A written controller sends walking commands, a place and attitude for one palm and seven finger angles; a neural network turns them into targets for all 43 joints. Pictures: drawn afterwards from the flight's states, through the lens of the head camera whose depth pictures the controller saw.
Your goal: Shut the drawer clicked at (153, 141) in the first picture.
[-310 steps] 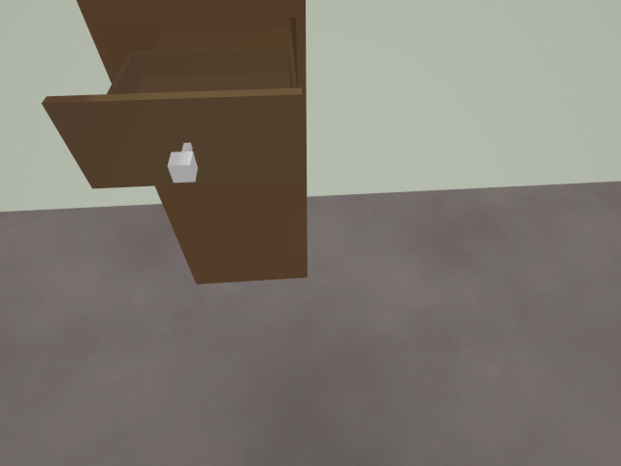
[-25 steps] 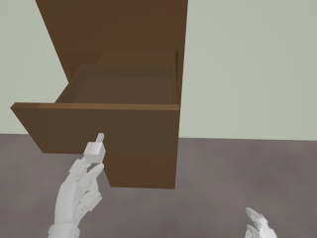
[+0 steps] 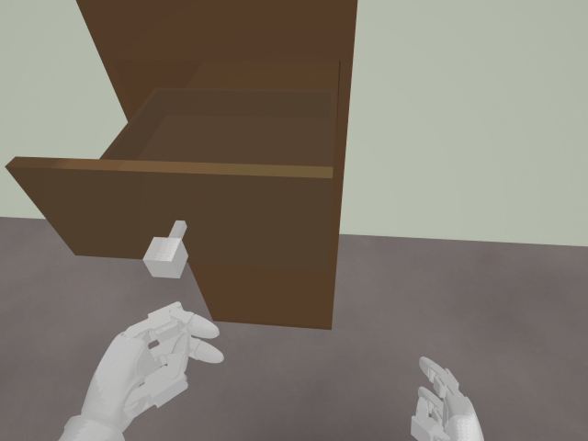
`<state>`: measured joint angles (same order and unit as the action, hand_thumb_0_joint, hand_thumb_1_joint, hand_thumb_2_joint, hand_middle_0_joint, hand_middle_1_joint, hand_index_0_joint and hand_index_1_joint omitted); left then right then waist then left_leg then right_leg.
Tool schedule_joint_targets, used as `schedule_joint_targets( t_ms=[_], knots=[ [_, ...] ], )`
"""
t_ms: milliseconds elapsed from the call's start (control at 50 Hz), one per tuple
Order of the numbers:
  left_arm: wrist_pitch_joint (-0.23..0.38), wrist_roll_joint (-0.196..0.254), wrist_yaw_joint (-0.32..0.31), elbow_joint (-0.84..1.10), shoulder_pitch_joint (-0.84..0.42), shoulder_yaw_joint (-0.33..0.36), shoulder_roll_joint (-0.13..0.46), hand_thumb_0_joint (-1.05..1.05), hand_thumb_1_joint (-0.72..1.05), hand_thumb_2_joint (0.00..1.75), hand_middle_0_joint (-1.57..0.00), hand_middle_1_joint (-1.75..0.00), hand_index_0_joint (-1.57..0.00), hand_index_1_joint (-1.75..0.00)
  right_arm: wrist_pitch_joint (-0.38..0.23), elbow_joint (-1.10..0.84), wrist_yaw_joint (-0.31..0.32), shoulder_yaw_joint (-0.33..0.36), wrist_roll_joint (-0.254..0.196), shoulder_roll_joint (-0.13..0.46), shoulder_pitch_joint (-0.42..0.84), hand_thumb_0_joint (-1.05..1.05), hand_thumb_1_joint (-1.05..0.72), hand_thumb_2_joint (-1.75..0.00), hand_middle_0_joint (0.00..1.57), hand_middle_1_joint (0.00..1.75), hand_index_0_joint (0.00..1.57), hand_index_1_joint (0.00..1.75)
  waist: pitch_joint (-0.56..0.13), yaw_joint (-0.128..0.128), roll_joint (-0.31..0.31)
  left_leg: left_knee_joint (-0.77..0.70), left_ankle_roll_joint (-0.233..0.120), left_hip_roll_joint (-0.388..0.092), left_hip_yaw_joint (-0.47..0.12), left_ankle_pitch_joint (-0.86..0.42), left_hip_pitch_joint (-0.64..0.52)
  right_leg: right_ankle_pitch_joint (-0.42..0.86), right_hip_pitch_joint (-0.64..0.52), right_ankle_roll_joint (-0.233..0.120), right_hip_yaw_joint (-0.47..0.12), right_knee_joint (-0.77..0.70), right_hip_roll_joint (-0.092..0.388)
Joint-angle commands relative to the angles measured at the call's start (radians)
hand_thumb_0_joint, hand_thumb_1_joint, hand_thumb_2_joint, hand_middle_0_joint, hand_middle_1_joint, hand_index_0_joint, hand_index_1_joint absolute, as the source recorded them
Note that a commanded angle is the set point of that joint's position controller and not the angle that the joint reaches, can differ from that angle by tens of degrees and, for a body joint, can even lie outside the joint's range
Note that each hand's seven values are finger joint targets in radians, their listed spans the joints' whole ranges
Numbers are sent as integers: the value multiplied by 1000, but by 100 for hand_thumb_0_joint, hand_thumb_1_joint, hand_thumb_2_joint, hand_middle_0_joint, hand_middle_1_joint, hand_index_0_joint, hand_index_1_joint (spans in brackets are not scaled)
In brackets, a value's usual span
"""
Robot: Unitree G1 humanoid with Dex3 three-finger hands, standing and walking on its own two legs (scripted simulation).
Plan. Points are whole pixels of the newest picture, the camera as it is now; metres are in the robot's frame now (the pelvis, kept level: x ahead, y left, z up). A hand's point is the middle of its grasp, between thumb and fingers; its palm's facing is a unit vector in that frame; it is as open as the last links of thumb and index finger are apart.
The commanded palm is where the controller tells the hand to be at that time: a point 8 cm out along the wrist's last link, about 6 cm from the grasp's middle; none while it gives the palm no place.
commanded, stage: raise the hand and make a fist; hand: left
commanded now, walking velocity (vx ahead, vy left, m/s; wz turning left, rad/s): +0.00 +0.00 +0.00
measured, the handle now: (171, 245) +0.32 +0.17 +0.14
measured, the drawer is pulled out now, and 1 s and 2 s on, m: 0.30 0.30 0.30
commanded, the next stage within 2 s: bring the fist close to the handle in 1.14 s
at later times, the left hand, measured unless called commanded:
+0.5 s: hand (104, 351) +0.16 +0.16 +0.20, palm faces +0.01 -0.99 -0.12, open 3.1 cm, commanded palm +0.11 +0.20 +0.20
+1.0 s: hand (114, 350) +0.16 +0.14 +0.22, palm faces -0.05 -0.98 -0.17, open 3.2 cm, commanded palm +0.10 +0.18 +0.24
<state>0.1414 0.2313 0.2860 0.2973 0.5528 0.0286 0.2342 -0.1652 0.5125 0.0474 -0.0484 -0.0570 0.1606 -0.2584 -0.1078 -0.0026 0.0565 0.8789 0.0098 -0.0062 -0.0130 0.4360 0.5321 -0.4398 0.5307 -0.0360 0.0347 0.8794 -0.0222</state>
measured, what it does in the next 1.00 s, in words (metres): stands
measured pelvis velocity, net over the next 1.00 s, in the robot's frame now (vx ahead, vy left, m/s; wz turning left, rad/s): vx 0.01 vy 0.00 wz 0.01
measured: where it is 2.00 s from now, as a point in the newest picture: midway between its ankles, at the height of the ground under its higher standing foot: outside the picture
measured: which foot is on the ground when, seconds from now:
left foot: down 0.00-1.00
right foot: down 0.00-1.00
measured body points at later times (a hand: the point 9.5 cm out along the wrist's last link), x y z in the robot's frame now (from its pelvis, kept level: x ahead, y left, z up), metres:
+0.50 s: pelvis +0.02 +0.02 +0.02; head -0.03 +0.00 +0.46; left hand +0.16 +0.22 +0.20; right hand +0.24 -0.17 +0.00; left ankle +0.01 +0.13 -0.70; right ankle +0.01 -0.09 -0.70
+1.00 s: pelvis +0.01 +0.00 +0.03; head -0.05 -0.04 +0.47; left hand +0.15 +0.20 +0.23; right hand +0.23 -0.20 -0.01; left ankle +0.01 +0.13 -0.70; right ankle +0.01 -0.09 -0.70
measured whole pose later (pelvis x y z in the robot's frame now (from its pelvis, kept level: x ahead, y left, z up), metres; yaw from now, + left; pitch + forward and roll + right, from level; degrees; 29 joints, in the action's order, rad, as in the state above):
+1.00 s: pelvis +0.01 +0.00 +0.03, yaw +1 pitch -3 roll +0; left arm -0.26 0.30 0.23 0.76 0.54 0.17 0.29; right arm -0.29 0.54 0.05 -0.08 -0.11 0.25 -0.22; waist -0.09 0.08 0.07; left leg 0.65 0.01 -0.01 -0.02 0.35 0.24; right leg -0.35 0.23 -0.04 0.04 0.65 -0.03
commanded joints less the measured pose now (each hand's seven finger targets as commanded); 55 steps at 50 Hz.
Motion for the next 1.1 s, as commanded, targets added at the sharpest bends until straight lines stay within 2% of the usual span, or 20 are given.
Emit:
schedule_joint_targets(
  t_ms=[0, 40, 60, 120, 180, 220, 280, 300, 360, 440, 480, 580, 600, 680, 700, 760, 840, 920, 1000, 1080],
  knots=[
    [60, 104, -147, 331, 141, 265, 94, 0, 90, 90, -98, -114, -98, -114, -78, -200, 20, 61, -9, 112, 177, 0, -90, -90, 20, 30, 20, 30, -83, 92, -144, -157, -34, 10, 2, -240, -42, 283, -207, 38, -21, -208, 32],
    [113, 86, -143, 377, 149, 225, 86, 0, 90, 90, -102, -119, -102, -119, -113, -184, 8, 66, -5, 126, 147, 0, -90, -90, 20, 30, 20, 30, -48, 70, -80, -166, -35, 10, 9, -239, -57, 263, -153, 37, -5, -209, 23],
    [138, 74, -126, 414, 144, 153, 53, 0, 90, 90, -104, -121, -104, -121, -139, -185, -1, 63, -2, 135, 138, 0, -90, -90, 20, 30, 20, 30, -46, 50, -38, -164, -39, 11, 11, -240, -78, 256, -129, 39, -2, -208, 24],
    [164, 49, -54, 422, 144, 20, 17, 0, 90, 90, -110, -127, -110, -127, -202, -173, -14, 67, -8, 158, 106, 0, -90, -90, 20, 30, 20, 30, -31, 5, -21, -147, -51, 10, 3, -233, -110, 247, -99, 45, -21, -232, 30],
    [132, 32, -24, 416, 96, -4, 39, 0, 90, 90, -116, -134, -116, -134, -248, -159, -1, 71, -15, 172, 104, 0, -90, -90, 20, 30, 20, 30, 18, -7, -89, -161, -59, 8, -15, -161, -114, 106, -78, 42, -33, -287, 30],
    [101, 4, -52, 461, 108, 49, 93, 0, 90, 90, -120, -138, -120, -138, -257, -166, 6, 76, -16, 168, 108, 0, -90, -90, 20, 30, 20, 30, -8, 21, -84, -190, -59, 9, -17, -132, -131, 43, -88, 36, -28, -298, 30],
    [61, -25, -126, 533, 122, 151, 150, 0, 90, 90, -126, -145, -126, -145, -240, -167, 5, 70, -10, 153, 137, 0, -90, -90, 20, 30, 20, 30, -40, 68, -44, -233, -53, 4, -14, -174, -167, 111, -140, 23, 21, -257, 16],
    [49, -20, -137, 567, 140, 122, 100, 0, 90, 90, -128, -147, -128, -147, -233, -180, 1, 60, -10, 139, 138, 0, -90, -90, 20, 30, 20, 30, -46, 72, -28, -248, -49, 3, -14, -198, -180, 150, -154, 20, 44, -237, 14],
    [11, 21, -152, 608, 103, 123, 77, 0, 90, 90, -134, -153, -134, -153, -226, -182, -3, 42, -17, 139, 151, 0, -90, -90, 20, 30, 20, 30, -23, 69, 15, -261, -35, -4, -15, -250, -202, 234, -174, 18, 62, -234, 7],
    [-69, 34, -106, 645, 43, 24, 36, 0, 90, 90, -140, -160, -140, -160, -241, -188, -10, 22, -27, 152, 160, 0, -90, -90, 20, 30, 20, 30, 41, 53, -6, -282, -35, -10, -24, -250, -217, 270, -177, 24, 54, -264, 6],
    [-126, 25, -86, 626, 34, 21, 48, 0, 90, 90, -140, -160, -140, -160, -241, -183, -8, 22, -32, 158, 178, 0, -90, -90, 20, 30, 20, 30, 76, 54, -67, -295, -41, -12, -31, -235, -216, 268, -182, 27, 44, -288, 4],
    [-244, -9, -88, 713, -37, 95, 137, 0, 90, 90, -140, -160, -140, -160, -207, -195, -7, 9, -35, 151, 211, 0, -90, -90, 20, 30, 20, 30, 59, 82, -11, -326, -39, -3, -23, -249, -253, 270, -216, 23, 39, -297, 6],
    [-253, -4, -94, 736, -49, 95, 125, 0, 90, 90, -140, -160, -140, -160, -203, -195, -9, 4, -33, 144, 210, 0, -90, -90, 20, 30, 20, 30, 33, 83, -6, -332, -39, -3, -23, -265, -268, 281, -222, 23, 46, -295, 8],
    [-266, 46, -111, 804, -67, 181, 151, 0, 90, 90, -140, -160, -140, -160, -209, -192, -18, -3, -39, 143, 237, 0, -90, -90, 20, 30, 20, 30, -44, 96, -5, -320, -31, -2, -19, -325, -308, 346, -267, 23, 53, -292, 4],
    [-268, 56, -107, 802, -89, 162, 128, 0, 90, 90, -140, -160, -140, -160, -213, -184, -18, -8, -41, 144, 229, 0, -90, -90, 20, 30, 20, 30, -46, 89, 7, -324, -30, -3, -17, -319, -313, 341, -261, 25, 56, -297, 7],
    [-294, 87, -89, 717, -102, 152, 106, 0, 90, 90, -140, -160, -140, -160, -224, -161, -14, -7, -47, 156, 233, 0, -90, -90, 20, 30, 20, 30, 10, 81, -66, -331, -36, -4, -22, -264, -302, 295, -239, 34, 45, -335, 7],
    [-326, 65, -67, 617, -57, 191, 141, 0, 90, 90, -140, -160, -140, -160, -200, -155, -8, 2, -49, 161, 235, 0, -90, -90, 20, 30, 20, 30, 76, 88, -118, -334, -44, 2, -5, -219, -268, 230, -225, 42, 10, -380, 14],
    [-335, 75, -68, 673, -110, 231, 182, 0, 90, 90, -140, -160, -140, -160, -201, -172, 1, 1, -52, 163, 248, 0, -90, -90, 20, 30, 20, 30, 62, 93, -27, -329, -45, 7, 4, -180, -283, 141, -222, 40, -15, -404, 25],
    [-295, 104, -83, 750, -166, 261, 202, 0, 90, 90, -140, -160, -140, -160, -242, -169, 14, -2, -49, 170, 235, 0, -90, -90, 20, 30, 20, 30, 16, 84, 5, -296, -46, 9, 3, -182, -325, 87, -211, 42, -35, -438, 35],
    [-265, 129, -84, 625, -123, 307, 204, 0, 90, 90, -140, -160, -140, -160, -270, -134, 20, 7, -51, 180, 226, 0, -90, -90, 20, 30, 20, 30, 75, 82, -61, -273, -39, 1, 1, -175, -306, 61, -186, 50, -66, -483, 41]
  ],
)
